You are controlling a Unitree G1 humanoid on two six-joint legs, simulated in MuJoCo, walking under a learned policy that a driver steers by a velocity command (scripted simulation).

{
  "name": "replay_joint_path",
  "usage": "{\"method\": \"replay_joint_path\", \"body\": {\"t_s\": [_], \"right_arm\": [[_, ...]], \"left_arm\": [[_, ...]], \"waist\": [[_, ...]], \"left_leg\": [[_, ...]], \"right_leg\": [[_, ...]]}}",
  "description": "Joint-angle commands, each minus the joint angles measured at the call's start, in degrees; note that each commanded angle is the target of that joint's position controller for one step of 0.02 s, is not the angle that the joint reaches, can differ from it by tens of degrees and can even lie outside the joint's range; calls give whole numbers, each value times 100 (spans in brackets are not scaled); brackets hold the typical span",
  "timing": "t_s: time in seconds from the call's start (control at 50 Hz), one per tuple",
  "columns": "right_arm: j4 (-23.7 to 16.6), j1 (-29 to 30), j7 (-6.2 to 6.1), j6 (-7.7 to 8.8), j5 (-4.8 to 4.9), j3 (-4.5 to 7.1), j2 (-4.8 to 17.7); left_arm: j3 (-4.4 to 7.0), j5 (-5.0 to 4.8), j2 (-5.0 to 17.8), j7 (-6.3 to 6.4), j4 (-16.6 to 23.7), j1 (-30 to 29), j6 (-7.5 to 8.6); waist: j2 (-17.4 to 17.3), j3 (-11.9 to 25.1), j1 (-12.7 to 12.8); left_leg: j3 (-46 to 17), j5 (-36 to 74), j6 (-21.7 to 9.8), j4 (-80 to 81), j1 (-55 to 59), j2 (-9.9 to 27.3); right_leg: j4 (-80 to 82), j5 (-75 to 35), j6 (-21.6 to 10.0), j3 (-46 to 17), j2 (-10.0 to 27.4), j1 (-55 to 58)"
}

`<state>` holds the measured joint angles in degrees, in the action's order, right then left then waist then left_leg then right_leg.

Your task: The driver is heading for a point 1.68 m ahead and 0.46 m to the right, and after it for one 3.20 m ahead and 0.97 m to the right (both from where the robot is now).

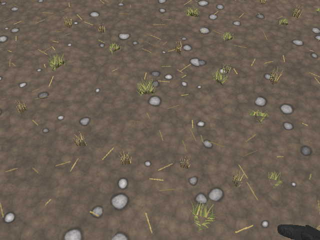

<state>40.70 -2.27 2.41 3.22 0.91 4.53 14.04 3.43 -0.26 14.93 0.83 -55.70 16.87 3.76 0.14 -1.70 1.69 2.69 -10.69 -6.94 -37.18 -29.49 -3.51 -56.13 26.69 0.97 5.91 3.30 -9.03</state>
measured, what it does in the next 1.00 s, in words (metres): walks ahead, turning right: right foot, then left foot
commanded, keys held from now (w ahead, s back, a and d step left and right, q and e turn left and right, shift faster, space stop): w+q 0.04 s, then w+e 0.96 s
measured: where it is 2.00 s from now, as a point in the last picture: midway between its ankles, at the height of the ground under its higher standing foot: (226, 127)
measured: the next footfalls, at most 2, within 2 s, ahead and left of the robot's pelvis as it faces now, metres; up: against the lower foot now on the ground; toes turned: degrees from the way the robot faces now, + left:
right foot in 0.50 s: +0.45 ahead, -0.12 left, +0.00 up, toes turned -6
left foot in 0.96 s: +0.74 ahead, +0.03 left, +0.00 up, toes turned -25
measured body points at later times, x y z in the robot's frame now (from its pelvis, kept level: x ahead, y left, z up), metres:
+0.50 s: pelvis +0.29 -0.02 +0.00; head +0.32 -0.02 +0.45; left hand +0.50 +0.19 -0.10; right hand +0.29 -0.31 -0.12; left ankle +0.09 +0.07 -0.71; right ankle +0.41 -0.12 -0.71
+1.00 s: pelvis +0.57 -0.03 +0.01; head +0.60 -0.04 +0.46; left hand +0.71 +0.22 -0.11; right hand +0.71 -0.34 -0.05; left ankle +0.71 +0.04 -0.72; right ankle +0.41 -0.11 -0.70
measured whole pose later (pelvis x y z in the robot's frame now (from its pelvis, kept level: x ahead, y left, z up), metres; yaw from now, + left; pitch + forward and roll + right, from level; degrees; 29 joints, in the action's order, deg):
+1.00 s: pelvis +0.57 -0.03 +0.01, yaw -22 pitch +3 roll +1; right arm 38.0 -3.0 0.5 7.4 -0.5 2.5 14.9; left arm 4.7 -1.2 16.9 0.6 -42.5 21.3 1.6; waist 1.2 0.0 4.1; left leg -2.6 -4.7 0.8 -29.7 -26.6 -1.8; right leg -40.3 28.5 -2.9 -13.3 -5.7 -10.1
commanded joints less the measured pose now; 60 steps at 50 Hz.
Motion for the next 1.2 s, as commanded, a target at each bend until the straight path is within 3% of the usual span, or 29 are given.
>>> {"method": "replay_joint_path", "body": {"t_s": [0.02, 0.04, 0.06, 0.1, 0.16, 0.28, 0.38, 0.44, 0.48, 0.5, 0.52, 0.54, 0.56, 0.58, 0.6, 0.62, 0.66, 0.7, 0.8, 0.9, 0.94, 0.96, 0.98, 1.0, 1.02, 1.04, 1.06, 1.12, 1.2], "right_arm": [[37, -1810, -126, 55, -51, 298, 1040], [-46, -1355, -110, 88, 2, 245, 871], [-100, -993, -120, 105, 6, 140, 574], [-128, -856, -136, 146, -64, 72, 448], [62, -1169, -186, 241, -61, 129, 730], [365, -1537, -271, 290, -82, 95, 763], [657, -1819, -305, 232, -97, 95, 799], [677, -1697, -365, 121, -104, 103, 897], [609, -1529, -442, 33, -109, 127, 1080], [549, -1339, -468, 18, -87, 128, 1154], [375, -1329, -482, 105, -176, 47, 1019], [314, -2012, -333, 266, -208, -183, 249], [258, -1660, -205, 486, -81, -83, 836], [30, -1101, -165, 572, 113, -59, 957], [-49, -864, -186, 602, 54, -78, 860], [-56, -787, -238, 562, -97, -18, 918], [-126, -996, -267, 423, -170, -1, 829], [-200, -976, -304, 320, -183, -35, 694], [-489, 69, -291, 320, -154, -146, 449], [-654, 342, -179, 423, -42, -25, 766], [-552, -149, -175, 484, -37, 69, 899], [-468, -675, -209, 509, -99, 147, 1059], [-404, -1546, -267, 513, -179, 239, 1395], [-200, -1956, -224, 422, -233, 326, 1766], [-314, -1794, -204, 403, -118, 228, 1264], [-361, -1597, -229, 366, -98, 136, 933], [-386, -1344, -227, 332, -142, 83, 846], [-248, -1114, -216, 337, -179, 13, 648], [39, -1299, -178, 395, -132, 81, 863]], "left_arm": [[99, -223, 799, -180, 953, -687, 561], [96, -132, 724, -144, 946, -734, 562], [151, -41, 766, -96, 863, -643, 481], [173, -30, 667, -94, 803, -372, 290], [122, 20, 448, -57, 887, -625, 133], [44, -68, 332, -142, 1162, -1486, 138], [-22, -121, 309, -315, 1501, -2081, 152], [3, -99, 388, -449, 1634, -1979, 176], [148, -76, 679, -457, 1507, -1186, 136], [281, -62, 924, -417, 1317, -286, 120], [409, -13, 1411, -316, 1194, 641, 72], [415, -65, 1503, -324, 1291, 521, 84], [309, -93, 1090, -293, 1244, 564, 38], [256, -70, 874, -257, 1348, 293, 34], [234, -56, 822, -266, 1424, -66, 53], [184, -54, 654, -250, 1513, -332, 68], [174, -9, 686, -209, 1644, -502, 57], [215, -26, 811, -155, 1691, -456, 61], [297, -117, 1001, -25, 1646, -12, -50], [290, -140, 934, -11, 1609, 320, -141], [283, -112, 874, -3, 1692, 149, -157], [216, -80, 669, -13, 1763, 97, -137], [88, 12, 298, -30, 1879, 147, -101], [34, -174, 196, -24, 2074, 855, -43], [123, -212, 745, -9, 1896, 874, -55], [193, -165, 980, -19, 1945, 333, -101], [201, -105, 925, -18, 1992, 53, -136], [206, -129, 652, -93, 2093, -61, -179], [114, -66, 379, -96, 2160, -349, -190]], "waist": [[-663, 1454, -820], [6, 957, -499], [123, 776, -276], [-61, 658, -49], [-143, 425, -100], [-291, 141, -480], [-281, -161, -701], [-470, 39, -492], [-731, 592, -33], [-601, 1005, 476], [204, 1654, 774], [1648, 2327, 226], [888, 2342, 521], [561, 1528, 516], [-122, 857, 246], [-314, 610, 64], [-49, 405, -233], [104, 328, -282], [401, 304, 138], [616, 384, 176], [746, 444, -165], [670, 789, -434], [-70, 1532, -743], [-2074, 1993, -400], [-1438, 1574, -493], [-837, 942, -633], [-430, 582, -544], [-694, 194, -284], [-504, 127, -255]], "left_leg": [[-3782, 597, -1526, 1845, 4701, 1972], [-3083, 1216, -1292, 1920, 3726, 1697], [-2491, 1749, -1084, 2005, 3032, 1549], [-2105, 2243, -996, 2246, 2317, 1423], [-1506, 2789, -883, 2536, 2053, 1357], [-627, 2334, -237, 2767, 2353, 1129], [-407, 2582, -153, 2559, 3429, 1516], [-197, 4583, -72, 1869, 3840, 1648], [-39, 6386, 45, 692, 3819, 1577], [121, 6154, 203, -474, 3238, 1403], [279, 3882, 407, -2375, 1753, 1051], [-299, -1842, 851, -4456, -739, -238], [-1190, -1872, 650, -4711, -1339, 120], [-1110, -1498, 586, -4459, -1622, 399], [-971, -1196, 570, -3860, -1500, 602], [-901, -1016, 632, -3337, -1195, 771], [-838, -921, 792, -2856, -749, 886], [-676, -705, 977, -2215, -622, 914], [-482, 1270, 1144, -21, 101, 481], [-760, 950, 954, 860, 430, 296], [-708, 694, 719, 1171, 1086, 314], [-858, 647, 507, 1197, 1985, 605], [-1839, 493, 132, 1147, 3408, 1652], [-4508, -860, -737, 1708, 4751, 2758], [-4824, -1945, -674, 1908, 4510, 2786], [-3876, -1804, -446, 1939, 3912, 2535], [-3118, -1059, -315, 2023, 3245, 2274], [-1927, 91, -266, 2420, 2260, 1776], [-1313, 965, -513, 2710, 2263, 1792]], "right_leg": [[-2480, -48, -211, -1199, -148, -4027], [-1840, -416, -217, -1162, 105, -3678], [-1334, -631, -185, -1053, 331, -3231], [-910, -864, -112, -973, 485, -2667], [-269, -1562, -12, -825, 532, -2858], [1634, -3563, -195, -715, 280, -2880], [2285, -3248, -379, -690, 22, -3354], [2357, -2329, -619, -298, -292, -2989], [2340, -1844, -833, 13, -682, -1846], [2741, -2344, -1050, -143, -724, -520], [2717, -2962, -1500, -1708, 368, 1296], [3258, -2517, -2746, -4880, 1703, 3279], [3644, -1770, -2497, -4866, 1497, 3308], [3734, -1724, -2235, -3995, 1296, 2620], [3916, -2184, -2052, -3460, 1050, 1605], [4039, -2676, -1948, -3096, 869, 949], [4291, -3080, -1975, -2845, 664, 140], [4382, -3431, -1950, -2487, 529, -362], [4180, -2855, -1440, -1968, -11, -887], [3524, -1998, -1242, -2874, 295, -149], [3063, -2000, -1077, -3063, 243, -133], [2393, -2075, -893, -2862, 4, -383], [738, -1124, -649, -2255, -413, -1134], [-855, 890, -369, -1560, -966, -3044], [-1646, 628, -271, -1693, -492, -3683], [-1872, 69, -221, -1588, -317, -3824], [-1788, -338, -185, -1428, -146, -3619], [-1276, -829, -169, -1289, 171, -3135], [-386, -1289, -79, -1254, 162, -3271]]}}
